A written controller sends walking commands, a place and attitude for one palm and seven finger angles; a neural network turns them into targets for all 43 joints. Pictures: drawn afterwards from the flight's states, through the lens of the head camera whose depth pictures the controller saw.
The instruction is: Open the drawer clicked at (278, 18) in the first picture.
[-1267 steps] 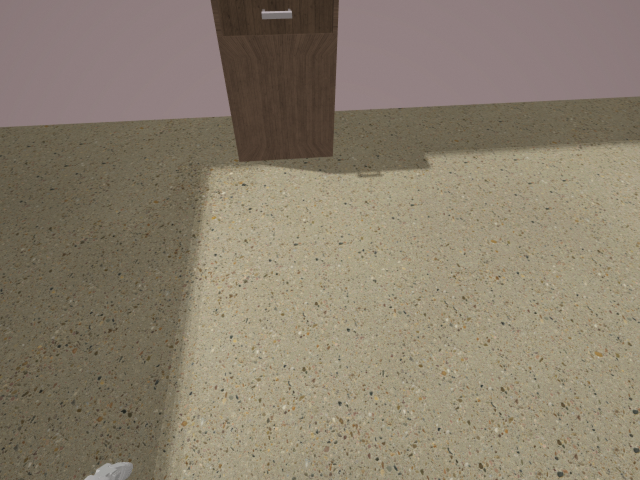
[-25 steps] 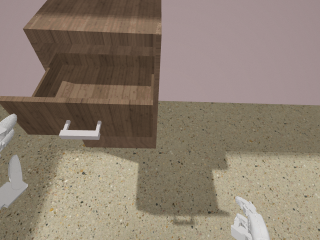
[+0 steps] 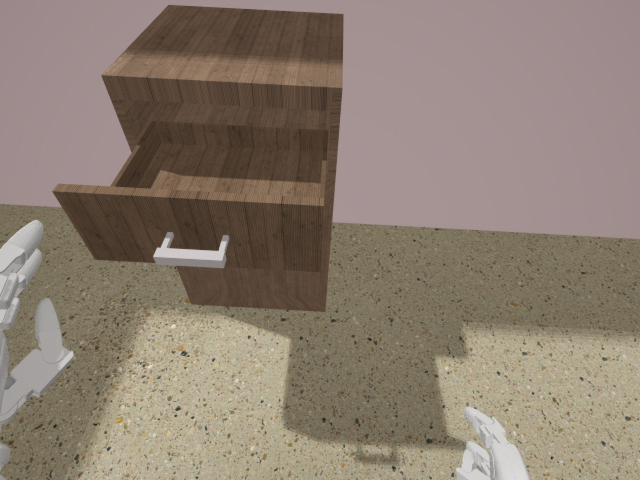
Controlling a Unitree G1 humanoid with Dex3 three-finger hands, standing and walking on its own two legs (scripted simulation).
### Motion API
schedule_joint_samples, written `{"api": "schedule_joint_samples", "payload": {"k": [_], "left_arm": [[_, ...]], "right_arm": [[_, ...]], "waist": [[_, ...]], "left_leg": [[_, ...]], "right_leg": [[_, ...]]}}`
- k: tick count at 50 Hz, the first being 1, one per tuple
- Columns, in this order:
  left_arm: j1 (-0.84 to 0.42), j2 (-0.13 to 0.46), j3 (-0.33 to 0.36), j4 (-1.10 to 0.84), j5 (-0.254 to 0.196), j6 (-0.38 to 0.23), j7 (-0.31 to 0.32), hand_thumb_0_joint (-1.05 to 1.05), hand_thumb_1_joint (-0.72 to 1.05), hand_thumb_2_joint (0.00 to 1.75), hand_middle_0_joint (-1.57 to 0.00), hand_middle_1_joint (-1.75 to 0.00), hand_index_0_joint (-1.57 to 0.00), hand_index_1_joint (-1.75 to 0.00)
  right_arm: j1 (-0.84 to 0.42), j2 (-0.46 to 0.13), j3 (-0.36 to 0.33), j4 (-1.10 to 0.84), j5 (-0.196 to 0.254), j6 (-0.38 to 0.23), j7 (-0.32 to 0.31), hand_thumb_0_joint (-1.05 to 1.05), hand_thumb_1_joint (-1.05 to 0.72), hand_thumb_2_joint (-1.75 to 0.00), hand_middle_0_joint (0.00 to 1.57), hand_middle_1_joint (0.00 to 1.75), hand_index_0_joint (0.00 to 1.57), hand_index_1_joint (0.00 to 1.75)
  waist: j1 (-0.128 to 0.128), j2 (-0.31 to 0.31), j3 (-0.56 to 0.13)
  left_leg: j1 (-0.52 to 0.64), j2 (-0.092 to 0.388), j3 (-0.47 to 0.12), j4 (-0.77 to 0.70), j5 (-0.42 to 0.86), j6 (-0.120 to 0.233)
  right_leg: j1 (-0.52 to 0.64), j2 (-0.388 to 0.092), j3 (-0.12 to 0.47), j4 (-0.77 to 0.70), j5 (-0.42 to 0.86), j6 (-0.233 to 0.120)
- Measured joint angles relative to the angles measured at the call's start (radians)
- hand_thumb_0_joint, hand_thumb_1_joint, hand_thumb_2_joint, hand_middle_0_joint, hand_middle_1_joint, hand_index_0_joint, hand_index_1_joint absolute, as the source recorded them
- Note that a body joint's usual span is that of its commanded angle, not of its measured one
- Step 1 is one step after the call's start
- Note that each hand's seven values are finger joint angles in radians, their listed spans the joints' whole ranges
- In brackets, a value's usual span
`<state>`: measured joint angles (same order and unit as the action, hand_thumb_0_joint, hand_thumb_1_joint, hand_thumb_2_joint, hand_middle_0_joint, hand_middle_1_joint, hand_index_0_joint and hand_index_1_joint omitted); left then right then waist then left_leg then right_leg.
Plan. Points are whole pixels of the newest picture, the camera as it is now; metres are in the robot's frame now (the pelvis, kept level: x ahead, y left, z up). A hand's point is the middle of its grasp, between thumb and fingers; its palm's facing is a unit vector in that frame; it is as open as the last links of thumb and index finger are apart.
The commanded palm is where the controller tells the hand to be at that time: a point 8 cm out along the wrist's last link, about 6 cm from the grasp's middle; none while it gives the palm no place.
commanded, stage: stop stepping back and stand still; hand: left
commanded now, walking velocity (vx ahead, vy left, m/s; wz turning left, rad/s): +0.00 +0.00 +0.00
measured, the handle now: (193, 248) +0.49 +0.24 -0.05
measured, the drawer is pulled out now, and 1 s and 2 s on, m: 0.30 0.30 0.30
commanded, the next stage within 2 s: let the arm hang, fingers relaxed in 0.02 s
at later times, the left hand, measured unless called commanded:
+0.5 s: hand out of the picture +0.06 +0.19 -0.17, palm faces +0.06 -0.98 -0.19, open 6.8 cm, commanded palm none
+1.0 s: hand out of the picture +0.01 +0.16 -0.17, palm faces +0.03 -0.98 -0.18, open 7.4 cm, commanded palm none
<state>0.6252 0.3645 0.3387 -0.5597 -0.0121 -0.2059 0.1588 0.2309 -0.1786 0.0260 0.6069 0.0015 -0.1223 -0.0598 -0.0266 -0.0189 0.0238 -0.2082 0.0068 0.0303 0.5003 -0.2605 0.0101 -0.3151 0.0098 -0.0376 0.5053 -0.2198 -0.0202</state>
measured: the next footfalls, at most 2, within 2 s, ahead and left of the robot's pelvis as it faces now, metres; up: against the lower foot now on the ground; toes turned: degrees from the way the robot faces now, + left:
none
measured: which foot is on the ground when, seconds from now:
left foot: down 0.00-1.00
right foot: down 0.00-1.00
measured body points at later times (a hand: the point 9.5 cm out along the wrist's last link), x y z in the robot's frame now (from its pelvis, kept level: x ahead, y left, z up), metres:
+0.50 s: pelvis +0.02 +0.00 +0.00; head +0.05 +0.02 +0.45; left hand +0.06 +0.24 -0.16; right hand +0.03 -0.23 -0.14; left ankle +0.00 +0.12 -0.74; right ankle +0.07 -0.10 -0.74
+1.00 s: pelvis +0.02 +0.00 +0.00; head +0.03 -0.01 +0.45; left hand +0.01 +0.21 -0.16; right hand -0.01 -0.19 -0.16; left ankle +0.00 +0.12 -0.74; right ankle +0.07 -0.10 -0.74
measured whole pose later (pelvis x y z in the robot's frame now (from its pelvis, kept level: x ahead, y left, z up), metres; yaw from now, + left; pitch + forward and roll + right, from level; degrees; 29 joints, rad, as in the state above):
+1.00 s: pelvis +0.02 +0.00 +0.00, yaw +0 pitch -3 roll +0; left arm 0.30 0.11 0.00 1.12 0.02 0.01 0.04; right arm 0.35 -0.09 0.01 1.10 -0.01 0.01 -0.03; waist 0.00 0.02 0.06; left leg -0.13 0.01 0.04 0.44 -0.27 0.00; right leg -0.23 0.02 -0.03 0.43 -0.15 -0.04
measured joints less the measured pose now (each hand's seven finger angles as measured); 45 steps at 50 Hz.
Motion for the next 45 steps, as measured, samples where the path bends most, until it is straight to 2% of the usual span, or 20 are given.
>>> {"api": "schedule_joint_samples", "payload": {"k": [3, 6, 7, 9, 12, 15, 17, 19, 20, 23, 26, 33, 45], "left_arm": [[0.015, 0.017, 0.012, -0.001, -0.004, -0.001, -0.002, 0.01, 0.88, 0.90, -0.21, -0.30, -0.21, -0.30], [0.016, 0.006, 0.012, 0.001, -0.006, -0.006, -0.005, 0.01, 0.88, 0.90, -0.21, -0.30, -0.21, -0.30], [-0.012, 0.008, -0.007, 0.049, 0.014, -0.016, -0.019, 0.01, 0.89, 0.90, -0.21, -0.30, -0.21, -0.30], [-0.128, -0.005, -0.083, 0.256, 0.039, 0.034, -0.070, 0.00, 0.89, 0.90, -0.20, -0.30, -0.20, -0.30], [-0.289, -0.080, -0.178, 0.671, 0.048, 0.169, -0.107, 0.00, 0.89, 0.90, -0.20, -0.30, -0.20, -0.30], [-0.368, -0.143, -0.241, 1.032, 0.049, 0.264, -0.119, 0.00, 0.90, 0.90, -0.19, -0.30, -0.19, -0.30], [-0.377, -0.180, -0.286, 1.205, 0.046, 0.289, -0.129, 0.01, 0.91, 0.90, -0.19, -0.30, -0.19, -0.30], [-0.368, -0.219, -0.326, 1.333, 0.041, 0.291, -0.139, 0.01, 0.91, 0.90, -0.19, -0.30, -0.19, -0.30], [-0.368, -0.231, -0.303, 1.366, 0.022, 0.276, -0.121, -0.01, 0.95, 0.90, -0.20, -0.30, -0.20, -0.30], [-0.372, -0.202, -0.291, 1.435, 0.027, 0.249, -0.118, -0.05, 1.02, 0.89, -0.20, -0.30, -0.20, -0.30], [-0.359, -0.178, -0.303, 1.504, 0.032, 0.242, -0.129, -0.05, 1.01, 0.89, -0.20, -0.30, -0.20, -0.30], [-0.319, -0.173, -0.319, 1.627, 0.028, 0.238, -0.132, -0.01, 0.95, 0.90, -0.20, -0.30, -0.20, -0.30], [-0.324, -0.240, -0.335, 1.678, 0.027, 0.221, -0.127, 0.00, 0.91, 0.90, -0.19, -0.30, -0.19, -0.30]], "right_arm": [[0.006, 0.003, 0.003, 0.001, 0.002, 0.004, 0.000, 0.01, -0.90, -0.90, 0.20, 0.30, 0.21, 0.30], [0.008, -0.008, -0.001, 0.014, 0.002, 0.006, 0.003, 0.01, -0.90, -0.90, 0.20, 0.30, 0.21, 0.30], [0.008, -0.018, -0.014, 0.036, -0.001, -0.009, 0.022, 0.01, -0.90, -0.90, 0.20, 0.30, 0.21, 0.30], [-0.003, -0.047, -0.038, 0.096, -0.004, 0.009, 0.054, 0.01, -0.90, -0.90, 0.20, 0.30, 0.21, 0.30], [-0.020, -0.064, -0.042, 0.177, -0.018, 0.077, 0.068, 0.00, -0.90, -0.90, 0.20, 0.30, 0.20, 0.30], [-0.020, -0.040, -0.027, 0.221, -0.027, 0.115, 0.067, 0.01, -0.91, -0.90, 0.20, 0.30, 0.20, 0.30], [-0.011, -0.017, -0.016, 0.245, -0.027, 0.122, 0.061, 0.01, -0.91, -0.90, 0.20, 0.30, 0.20, 0.30], [0.006, 0.003, -0.005, 0.273, -0.024, 0.124, 0.055, 0.00, -0.91, -0.90, 0.20, 0.30, 0.20, 0.30], [0.019, 0.014, -0.004, 0.288, -0.021, 0.125, 0.049, 0.00, -0.91, -0.90, 0.20, 0.30, 0.20, 0.30], [0.059, 0.022, -0.013, 0.341, -0.020, 0.134, 0.037, 0.00, -0.93, -0.90, 0.20, 0.30, 0.20, 0.30], [0.091, 0.019, -0.017, 0.385, -0.019, 0.143, 0.035, 0.00, -0.93, -0.90, 0.20, 0.30, 0.20, 0.30], [0.130, 0.028, -0.016, 0.448, -0.012, 0.140, 0.030, 0.00, -0.92, -0.90, 0.20, 0.30, 0.20, 0.30], [0.118, 0.077, -0.008, 0.489, -0.010, 0.132, 0.032, 0.00, -0.91, -0.90, 0.20, 0.30, 0.20, 0.30]], "waist": [[-0.001, -0.001, -0.001], [0.005, 0.014, -0.001], [0.007, 0.023, -0.011], [0.018, 0.048, -0.031], [0.020, 0.060, -0.041], [0.009, 0.030, -0.012], [0.001, 0.006, 0.018], [0.000, -0.015, 0.045], [0.003, -0.022, 0.056], [0.027, -0.028, 0.073], [0.034, -0.014, 0.076], [0.028, 0.022, 0.073], [0.026, 0.042, 0.049]], "left_leg": [[-0.001, -0.001, -0.002, 0.017, -0.024, -0.004], [-0.006, 0.008, -0.008, 0.025, -0.036, -0.003], [-0.028, 0.007, -0.014, 0.042, -0.038, -0.003], [-0.067, -0.005, -0.027, 0.082, -0.055, -0.004], [-0.078, -0.025, -0.031, 0.114, -0.076, 0.006], [-0.045, -0.031, -0.015, 0.102, -0.079, 0.007], [-0.017, -0.025, -0.005, 0.077, -0.071, 0.007], [0.009, -0.017, 0.000, 0.048, -0.059, 0.004], [0.014, -0.012, -0.004, 0.037, -0.053, 0.003], [0.028, -0.003, -0.013, 0.006, -0.035, -0.002], [0.041, 0.000, -0.014, -0.017, -0.026, -0.003], [0.070, -0.003, -0.007, -0.052, -0.014, -0.001], [0.087, -0.002, 0.002, -0.065, -0.006, -0.005]], "right_leg": [[0.009, 0.000, -0.001, -0.013, 0.059, -0.006], [0.017, 0.009, -0.006, -0.031, 0.061, -0.012], [0.003, 0.006, -0.014, -0.024, 0.055, -0.012], [-0.035, -0.009, -0.027, 0.026, 0.029, -0.008], [-0.056, -0.030, -0.028, 0.086, -0.010, 0.000], [-0.042, -0.035, -0.012, 0.103, -0.022, 0.004], [-0.020, -0.027, -0.003, 0.082, -0.012, 0.003], [0.006, -0.017, 0.002, 0.048, 0.005, -0.001], [0.017, -0.013, -0.002, 0.027, 0.015, -0.003], [0.044, -0.004, -0.012, -0.028, 0.043, -0.008], [0.062, 0.001, -0.014, -0.061, 0.058, -0.009], [0.082, -0.001, -0.006, -0.081, 0.063, -0.007], [0.088, 0.001, 0.002, -0.077, 0.064, -0.012]]}}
